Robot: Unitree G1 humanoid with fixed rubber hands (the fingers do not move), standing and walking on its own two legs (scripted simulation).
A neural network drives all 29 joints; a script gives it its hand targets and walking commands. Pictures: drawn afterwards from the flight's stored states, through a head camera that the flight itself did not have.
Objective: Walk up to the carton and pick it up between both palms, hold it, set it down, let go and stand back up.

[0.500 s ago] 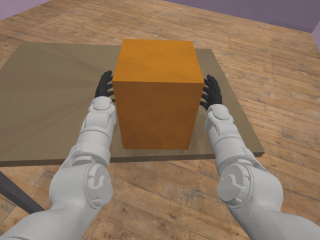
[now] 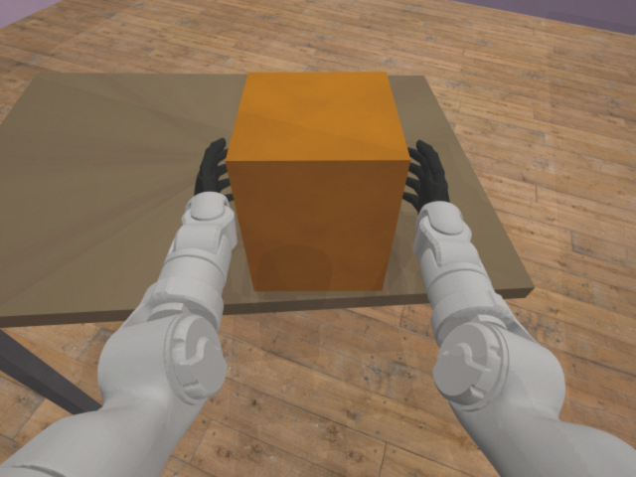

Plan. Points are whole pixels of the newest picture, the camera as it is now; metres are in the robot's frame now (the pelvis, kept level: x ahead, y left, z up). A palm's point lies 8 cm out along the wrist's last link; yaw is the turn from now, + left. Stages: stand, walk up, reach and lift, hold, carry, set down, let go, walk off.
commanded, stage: set down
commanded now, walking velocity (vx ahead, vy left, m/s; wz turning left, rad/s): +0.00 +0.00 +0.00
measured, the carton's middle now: (317, 185) +0.51 +0.04 +0.07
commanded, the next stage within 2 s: none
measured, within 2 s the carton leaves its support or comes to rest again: rests again in 0.52 s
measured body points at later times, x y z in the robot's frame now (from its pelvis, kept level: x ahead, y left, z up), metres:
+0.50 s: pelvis +0.00 +0.00 +0.00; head +0.05 +0.03 +0.45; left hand +0.44 +0.18 +0.09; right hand +0.45 -0.11 +0.10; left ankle +0.00 +0.13 -0.75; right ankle -0.03 -0.11 -0.75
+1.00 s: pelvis +0.00 +0.00 +0.00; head +0.06 +0.02 +0.45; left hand +0.44 +0.18 +0.09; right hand +0.45 -0.12 +0.09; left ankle +0.00 +0.13 -0.75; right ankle -0.03 -0.11 -0.75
